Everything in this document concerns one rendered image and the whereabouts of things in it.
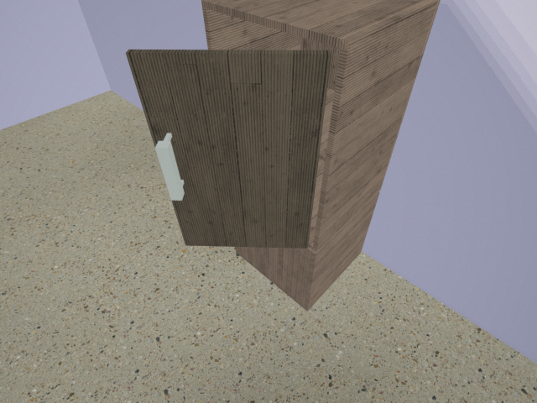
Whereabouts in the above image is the handle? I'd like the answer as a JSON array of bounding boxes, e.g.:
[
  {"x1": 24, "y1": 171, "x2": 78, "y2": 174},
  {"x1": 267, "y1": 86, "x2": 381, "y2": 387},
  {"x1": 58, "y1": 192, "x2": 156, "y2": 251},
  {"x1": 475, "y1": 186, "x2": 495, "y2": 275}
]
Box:
[{"x1": 155, "y1": 133, "x2": 185, "y2": 201}]

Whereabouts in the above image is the cupboard door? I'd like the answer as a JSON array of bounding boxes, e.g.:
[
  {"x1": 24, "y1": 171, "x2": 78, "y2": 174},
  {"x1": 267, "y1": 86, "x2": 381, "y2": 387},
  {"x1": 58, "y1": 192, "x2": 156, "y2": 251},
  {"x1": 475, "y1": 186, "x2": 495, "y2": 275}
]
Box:
[{"x1": 126, "y1": 50, "x2": 331, "y2": 249}]

